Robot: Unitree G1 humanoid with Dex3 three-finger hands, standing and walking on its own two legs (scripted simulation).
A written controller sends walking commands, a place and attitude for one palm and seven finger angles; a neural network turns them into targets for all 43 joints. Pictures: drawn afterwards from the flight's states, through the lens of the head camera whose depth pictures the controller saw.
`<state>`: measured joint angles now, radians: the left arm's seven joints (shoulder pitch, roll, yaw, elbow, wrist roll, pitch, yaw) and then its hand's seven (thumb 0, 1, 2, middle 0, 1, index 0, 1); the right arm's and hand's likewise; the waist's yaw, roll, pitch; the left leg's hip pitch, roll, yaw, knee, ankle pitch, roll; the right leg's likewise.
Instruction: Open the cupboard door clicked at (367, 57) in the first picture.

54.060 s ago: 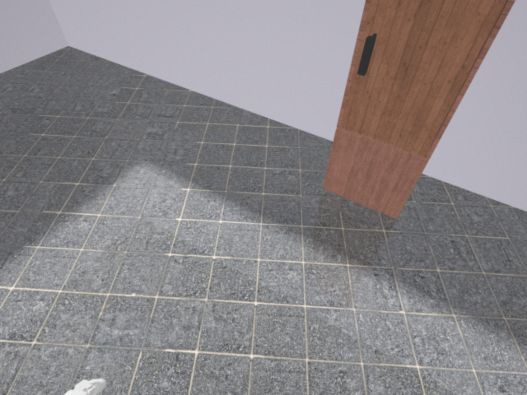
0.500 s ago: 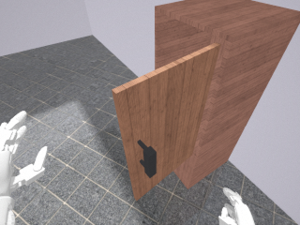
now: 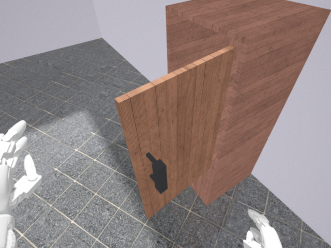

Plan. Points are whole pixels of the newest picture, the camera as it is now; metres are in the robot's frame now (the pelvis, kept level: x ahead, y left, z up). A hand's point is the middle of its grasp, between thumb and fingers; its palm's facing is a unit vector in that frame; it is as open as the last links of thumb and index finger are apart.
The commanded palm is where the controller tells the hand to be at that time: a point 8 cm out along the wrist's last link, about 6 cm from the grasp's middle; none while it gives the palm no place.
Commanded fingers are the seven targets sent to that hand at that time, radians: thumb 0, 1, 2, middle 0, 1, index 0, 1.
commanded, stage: step back with the hand held close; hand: left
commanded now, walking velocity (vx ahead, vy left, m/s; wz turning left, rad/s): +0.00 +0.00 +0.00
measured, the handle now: (155, 172) +0.32 +0.08 -0.01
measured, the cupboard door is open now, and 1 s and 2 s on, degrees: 97 97 97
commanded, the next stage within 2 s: stop stepping back and stand still in 1.14 s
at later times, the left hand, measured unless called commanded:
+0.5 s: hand (26, 185) +0.17 +0.28 +0.16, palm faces +0.33 -0.79 -0.53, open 7.4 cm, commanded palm +0.11 +0.32 +0.17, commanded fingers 0.00 0.90 0.90 -0.20 -0.30 -0.20 -0.30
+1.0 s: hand out of the picture +0.05 +0.31 +0.16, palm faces +0.49 -0.75 -0.44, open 7.4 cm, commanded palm -0.02 +0.35 +0.17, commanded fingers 0.00 0.90 0.90 -0.20 -0.30 -0.20 -0.30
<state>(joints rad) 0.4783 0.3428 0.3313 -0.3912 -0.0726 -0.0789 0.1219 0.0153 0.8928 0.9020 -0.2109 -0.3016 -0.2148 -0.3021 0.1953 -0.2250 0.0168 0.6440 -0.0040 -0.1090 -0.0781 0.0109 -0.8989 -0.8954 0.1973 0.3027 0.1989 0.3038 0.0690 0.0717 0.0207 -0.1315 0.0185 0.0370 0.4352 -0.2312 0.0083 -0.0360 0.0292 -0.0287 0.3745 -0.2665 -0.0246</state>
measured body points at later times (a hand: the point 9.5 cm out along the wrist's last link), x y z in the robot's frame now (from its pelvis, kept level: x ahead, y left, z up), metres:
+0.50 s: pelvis -0.04 +0.02 +0.00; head -0.02 +0.03 +0.44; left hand +0.15 +0.32 +0.18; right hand +0.13 -0.23 -0.08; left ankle +0.01 +0.11 -0.74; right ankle -0.03 -0.10 -0.74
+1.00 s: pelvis -0.14 +0.04 -0.02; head -0.12 +0.06 +0.43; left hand +0.02 +0.35 +0.18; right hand +0.04 -0.19 -0.10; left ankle -0.07 +0.12 -0.74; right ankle -0.06 -0.09 -0.73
